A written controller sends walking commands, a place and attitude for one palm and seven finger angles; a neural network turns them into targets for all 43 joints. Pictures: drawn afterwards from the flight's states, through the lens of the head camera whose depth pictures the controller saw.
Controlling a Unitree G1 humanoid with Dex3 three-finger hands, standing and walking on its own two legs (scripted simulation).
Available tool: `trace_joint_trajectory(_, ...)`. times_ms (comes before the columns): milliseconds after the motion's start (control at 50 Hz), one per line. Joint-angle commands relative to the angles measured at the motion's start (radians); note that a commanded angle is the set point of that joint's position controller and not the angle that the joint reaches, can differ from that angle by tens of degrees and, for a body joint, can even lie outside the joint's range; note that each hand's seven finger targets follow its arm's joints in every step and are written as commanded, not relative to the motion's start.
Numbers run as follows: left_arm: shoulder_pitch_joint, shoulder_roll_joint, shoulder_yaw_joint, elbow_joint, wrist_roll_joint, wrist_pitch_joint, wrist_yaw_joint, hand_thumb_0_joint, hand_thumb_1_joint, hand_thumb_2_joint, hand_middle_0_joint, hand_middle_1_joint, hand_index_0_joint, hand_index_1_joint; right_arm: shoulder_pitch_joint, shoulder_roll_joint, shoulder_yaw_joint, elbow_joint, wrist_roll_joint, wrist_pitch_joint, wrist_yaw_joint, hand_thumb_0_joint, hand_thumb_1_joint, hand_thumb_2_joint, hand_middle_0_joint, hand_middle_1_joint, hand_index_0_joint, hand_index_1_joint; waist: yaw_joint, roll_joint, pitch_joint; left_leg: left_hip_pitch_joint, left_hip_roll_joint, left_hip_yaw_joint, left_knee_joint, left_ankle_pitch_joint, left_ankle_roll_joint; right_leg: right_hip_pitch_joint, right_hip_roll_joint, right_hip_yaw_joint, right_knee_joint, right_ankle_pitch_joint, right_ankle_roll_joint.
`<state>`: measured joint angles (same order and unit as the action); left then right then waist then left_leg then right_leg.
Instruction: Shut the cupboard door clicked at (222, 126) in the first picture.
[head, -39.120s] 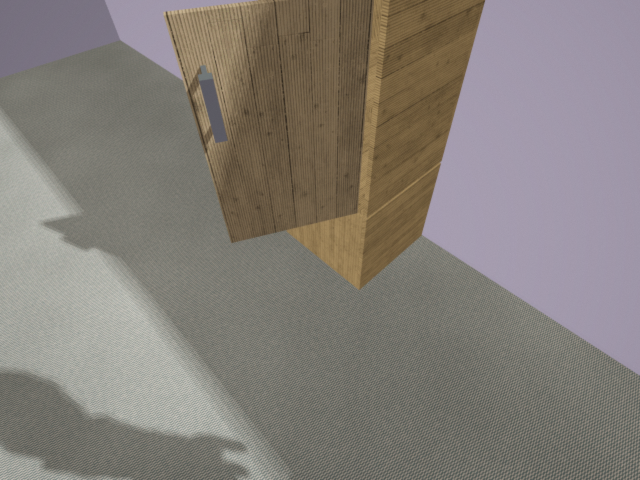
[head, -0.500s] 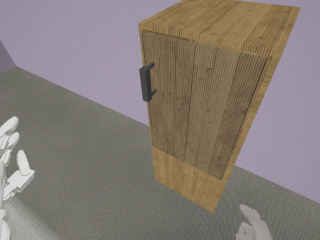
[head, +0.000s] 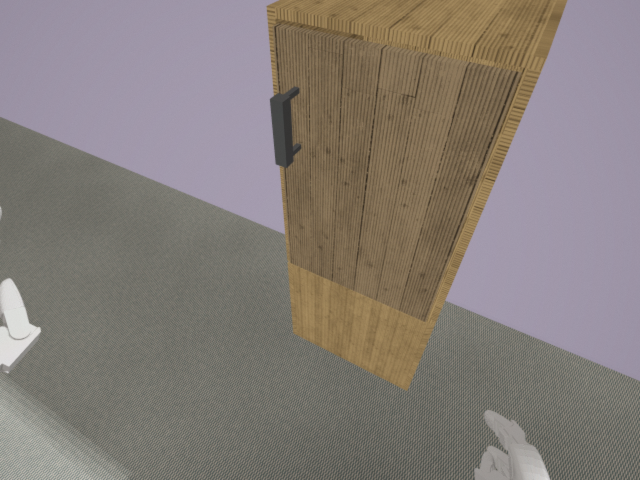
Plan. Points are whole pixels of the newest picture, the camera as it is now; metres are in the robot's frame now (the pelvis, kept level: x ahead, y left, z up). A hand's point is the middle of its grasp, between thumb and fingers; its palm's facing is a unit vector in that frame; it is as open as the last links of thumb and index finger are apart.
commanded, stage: step back with the hand held close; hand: left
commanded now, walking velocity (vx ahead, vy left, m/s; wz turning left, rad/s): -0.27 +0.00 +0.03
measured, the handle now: (289, 126) +0.67 +0.10 +0.11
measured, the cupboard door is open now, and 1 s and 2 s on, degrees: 0 0 0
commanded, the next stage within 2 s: stop stepping back and stand still in 0.66 s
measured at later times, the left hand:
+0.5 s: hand (1, 427) +0.12 +0.25 +0.17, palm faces +0.41 -0.80 -0.43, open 7.4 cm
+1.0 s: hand out of the picture +0.00 +0.28 +0.18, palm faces +0.44 -0.77 -0.46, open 7.4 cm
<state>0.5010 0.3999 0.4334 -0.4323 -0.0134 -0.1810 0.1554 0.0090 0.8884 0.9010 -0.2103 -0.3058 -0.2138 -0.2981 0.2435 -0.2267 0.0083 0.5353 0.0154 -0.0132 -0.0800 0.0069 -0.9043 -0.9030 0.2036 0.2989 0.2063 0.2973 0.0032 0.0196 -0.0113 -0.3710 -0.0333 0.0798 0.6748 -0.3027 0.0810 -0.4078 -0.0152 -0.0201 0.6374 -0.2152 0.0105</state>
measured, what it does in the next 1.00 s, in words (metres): walks backwards: right foot, then left foot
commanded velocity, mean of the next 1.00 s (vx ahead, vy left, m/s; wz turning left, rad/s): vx -0.21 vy -0.03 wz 0.00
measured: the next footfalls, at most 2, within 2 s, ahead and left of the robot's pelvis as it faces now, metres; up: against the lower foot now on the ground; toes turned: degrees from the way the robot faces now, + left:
right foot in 0.32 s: -0.05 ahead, -0.13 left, +0.00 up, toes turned +4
left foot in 0.76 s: -0.12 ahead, +0.12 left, +0.00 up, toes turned +2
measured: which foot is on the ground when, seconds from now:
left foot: down 0.00-0.56, up 0.58-0.74, down 0.76-1.00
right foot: down 0.00-0.18, up 0.20-0.30, down 0.32-0.80, up 0.82-0.96, down 0.98-1.00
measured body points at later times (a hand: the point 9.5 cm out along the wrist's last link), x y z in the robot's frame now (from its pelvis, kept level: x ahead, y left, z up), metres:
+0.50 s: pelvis -0.09 -0.01 +0.00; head -0.06 +0.01 +0.45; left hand +0.10 +0.29 +0.20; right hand +0.11 -0.23 -0.07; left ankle +0.04 +0.07 -0.72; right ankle -0.09 -0.14 -0.72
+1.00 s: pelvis -0.19 +0.01 +0.01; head -0.18 +0.04 +0.46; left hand -0.03 +0.31 +0.21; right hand -0.04 -0.21 -0.07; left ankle -0.12 +0.12 -0.72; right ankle -0.24 -0.10 -0.72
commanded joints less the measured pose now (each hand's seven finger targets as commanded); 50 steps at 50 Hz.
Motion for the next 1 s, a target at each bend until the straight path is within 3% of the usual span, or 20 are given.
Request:
trace_joint_trajectory(0,-0.075,0.197,0.127,-0.207,0.002,-0.078,0.028,0.000,0.900,0.900,-0.200,-0.300,-0.200,-0.300,-0.085,-0.136,-0.062,-0.143,-0.004,-0.057,-0.007,0.000,-0.900,-0.900,0.200,0.300,0.200,0.300,-0.016,-0.083,-0.024,-0.320,0.101,-0.181,-0.127,-0.339,-0.009,0.186,-0.150,0.288,-0.174,-0.169,-0.073)
trace_joint_trajectory(80,-0.078,0.223,0.128,-0.285,-0.005,-0.099,0.049,0.000,0.900,0.900,-0.200,-0.300,-0.200,-0.300,-0.087,-0.122,-0.049,-0.118,-0.010,-0.065,-0.002,0.000,-0.900,-0.900,0.200,0.300,0.200,0.300,-0.025,-0.050,-0.065,-0.121,0.089,-0.188,-0.099,-0.239,-0.027,0.012,-0.176,0.251,-0.240,-0.275,-0.088)
trace_joint_trajectory(180,-0.053,0.222,0.180,-0.306,0.009,-0.126,0.053,0.000,0.900,0.900,-0.200,-0.300,-0.200,-0.300,-0.098,-0.143,-0.060,-0.127,-0.012,-0.101,-0.022,0.000,-0.900,-0.900,0.200,0.300,0.200,0.300,-0.004,0.225,-0.087,-0.435,0.292,-0.377,-0.463,-0.414,0.041,0.363,0.052,0.028,0.193,-0.018,0.007)
trace_joint_trajectory(280,-0.043,0.155,0.127,-0.199,0.003,-0.139,0.015,0.000,0.900,0.900,-0.200,-0.300,-0.200,-0.300,-0.092,-0.137,-0.063,-0.091,-0.024,-0.134,-0.008,0.000,-0.900,-0.900,0.200,0.300,0.200,0.300,-0.008,0.128,0.022,-0.401,0.301,-0.337,-0.429,-0.298,0.038,0.316,0.074,0.049,0.100,-0.087,0.001)
trace_joint_trajectory(320,-0.066,0.156,0.098,-0.223,-0.015,-0.151,0.008,0.000,0.900,0.900,-0.200,-0.300,-0.200,-0.300,-0.096,-0.142,-0.058,-0.055,-0.028,-0.150,0.004,0.000,-0.900,-0.900,0.200,0.300,0.200,0.300,-0.011,0.117,-0.039,-0.189,0.265,-0.298,-0.372,-0.041,0.005,0.230,0.062,0.062,-0.028,-0.004,-0.010)
trace_joint_trajectory(380,-0.075,0.175,0.082,-0.285,-0.032,-0.155,0.011,0.000,0.900,0.900,-0.200,-0.300,-0.200,-0.300,-0.120,-0.131,-0.060,-0.041,-0.022,-0.158,0.008,0.000,-0.900,-0.900,0.200,0.300,0.200,0.300,0.002,0.144,-0.258,0.095,0.239,-0.221,-0.284,0.376,-0.027,0.200,0.026,0.079,-0.075,0.131,-0.011)
trace_joint_trajectory(440,-0.003,0.220,0.134,-0.338,-0.046,-0.133,0.005,0.000,0.900,0.900,-0.200,-0.300,-0.200,-0.300,-0.147,-0.125,-0.069,-0.076,-0.008,-0.142,0.012,0.000,-0.900,-0.900,0.200,0.300,0.200,0.300,0.008,0.108,-0.326,0.091,0.235,-0.189,-0.284,0.226,-0.019,0.215,0.041,0.079,-0.046,0.038,-0.008)
trace_joint_trajectory(500,0.062,0.257,0.188,-0.318,-0.055,-0.115,0.004,0.000,0.900,0.900,-0.200,-0.300,-0.200,-0.300,-0.167,-0.099,-0.061,-0.110,-0.009,-0.106,0.013,0.000,-0.900,-0.900,0.200,0.300,0.200,0.300,-0.007,0.014,-0.166,-0.113,0.137,-0.131,-0.219,-0.203,-0.064,0.128,-0.056,0.223,-0.215,-0.198,-0.078)
trace_joint_trajectory(540,0.059,0.277,0.187,-0.271,-0.043,-0.102,0.023,0.000,0.900,0.900,-0.200,-0.300,-0.200,-0.300,-0.137,-0.079,-0.064,-0.082,-0.015,-0.084,0.015,0.000,-0.900,-0.900,0.200,0.300,0.200,0.300,-0.010,-0.167,-0.086,0.012,0.021,-0.071,0.203,-0.115,-0.128,-0.196,-0.312,0.477,-0.459,-0.353,-0.190)
trace_joint_trajectory(560,0.034,0.286,0.204,-0.255,-0.035,-0.095,0.034,0.000,0.900,0.900,-0.200,-0.300,-0.200,-0.300,-0.140,-0.091,-0.070,-0.066,-0.033,-0.071,0.016,0.000,-0.900,-0.900,0.200,0.300,0.200,0.300,-0.002,-0.169,-0.075,-0.026,0.015,-0.106,0.348,-0.134,-0.124,-0.203,-0.361,0.502,-0.456,-0.150,-0.228)
trace_joint_trajectory(620,-0.018,0.226,0.125,-0.195,-0.010,-0.072,0.042,0.000,0.900,0.900,-0.200,-0.300,-0.200,-0.300,-0.146,-0.047,-0.035,-0.062,-0.031,-0.049,0.001,0.000,-0.900,-0.900,0.200,0.300,0.200,0.300,-0.013,-0.125,-0.037,-0.092,0.063,-0.126,0.269,-0.145,-0.116,-0.040,-0.250,0.266,-0.299,0.280,-0.165)
trace_joint_trajectory(680,-0.084,0.218,0.079,-0.211,-0.002,-0.065,0.047,0.000,0.900,0.900,-0.200,-0.300,-0.200,-0.300,-0.124,-0.081,-0.043,-0.044,-0.021,-0.053,-0.022,0.000,-0.900,-0.900,0.200,0.300,0.200,0.300,-0.028,-0.077,-0.040,0.013,0.039,-0.079,-0.092,-0.015,-0.106,0.021,-0.160,0.172,-0.211,0.400,-0.088)
trace_joint_trajectory(700,-0.089,0.224,0.077,-0.246,-0.005,-0.071,0.047,0.000,0.900,0.900,-0.200,-0.300,-0.200,-0.300,-0.111,-0.096,-0.051,-0.042,-0.015,-0.061,-0.027,0.000,-0.900,-0.900,0.200,0.300,0.200,0.300,-0.030,-0.031,-0.086,0.065,0.049,-0.066,-0.237,0.120,-0.098,0.072,-0.120,0.136,-0.155,0.385,-0.052)
trace_joint_trajectory(740,-0.061,0.255,0.126,-0.318,-0.009,-0.096,0.041,0.000,0.900,0.900,-0.200,-0.300,-0.200,-0.300,-0.113,-0.136,-0.079,-0.080,0.000,-0.082,-0.030,0.000,-0.900,-0.900,0.200,0.300,0.200,0.300,0.003,0.146,-0.185,0.037,0.235,-0.209,-0.297,0.420,-0.027,0.172,0.025,0.063,-0.033,0.182,0.021)
trace_joint_trajectory(760,0.015,0.262,0.137,-0.293,-0.014,-0.091,0.036,0.000,0.900,0.900,-0.200,-0.300,-0.200,-0.300,-0.091,-0.135,-0.094,-0.089,0.004,-0.093,-0.027,0.000,-0.900,-0.900,0.200,0.300,0.200,0.300,0.004,0.110,-0.237,0.087,0.262,-0.226,-0.283,0.437,-0.021,0.162,0.049,0.037,-0.014,0.064,0.026)
trace_joint_trajectory(780,0.055,0.235,0.142,-0.332,-0.033,-0.088,0.026,0.000,0.900,0.900,-0.200,-0.300,-0.200,-0.300,-0.094,-0.116,-0.078,-0.100,-0.010,-0.103,-0.020,0.000,-0.900,-0.900,0.200,0.300,0.200,0.300,-0.008,0.266,-0.250,0.024,0.298,-0.294,-0.363,0.323,-0.004,0.155,0.059,0.007,0.114,-0.107,0.028)
trace_joint_trajectory(800,0.025,0.235,0.151,-0.386,-0.032,-0.087,0.024,0.000,0.900,0.900,-0.200,-0.300,-0.200,-0.300,-0.105,-0.113,-0.072,-0.094,-0.028,-0.116,-0.013,0.000,-0.900,-0.900,0.200,0.300,0.200,0.300,-0.008,0.324,-0.213,-0.059,0.344,-0.350,-0.442,0.135,0.020,0.153,0.063,0.017,0.248,-0.234,0.025)
trace_joint_trajectory(840,0.030,0.208,0.144,-0.412,-0.036,-0.089,0.028,0.000,0.900,0.900,-0.200,-0.300,-0.200,-0.300,-0.083,-0.104,-0.068,-0.078,-0.024,-0.142,-0.001,0.000,-0.900,-0.900,0.200,0.300,0.200,0.300,-0.011,0.198,-0.165,-0.026,0.324,-0.313,-0.390,0.054,0.030,0.124,0.042,0.037,0.178,-0.234,0.010)
trace_joint_trajectory(920,0.037,0.190,0.119,-0.342,-0.033,-0.055,0.032,0.000,0.900,0.900,-0.200,-0.300,-0.200,-0.300,-0.073,-0.101,-0.045,-0.063,-0.017,-0.153,0.008,0.000,-0.900,-0.900,0.200,0.300,0.200,0.300,-0.031,0.171,-0.116,-0.045,0.195,-0.197,-0.384,-0.215,-0.063,0.270,0.059,-0.019,-0.205,-0.145,-0.013)
trace_joint_trajectory(980,-0.033,0.217,0.137,-0.248,-0.038,-0.039,0.036,0.000,0.900,0.900,-0.200,-0.300,-0.200,-0.300,-0.080,-0.093,-0.036,-0.046,-0.033,-0.128,0.007,0.000,-0.900,-0.900,0.200,0.300,0.200,0.300,-0.039,0.097,-0.074,0.028,0.126,-0.126,-0.254,-0.117,-0.097,0.165,-0.050,0.090,-0.320,-0.167,-0.090)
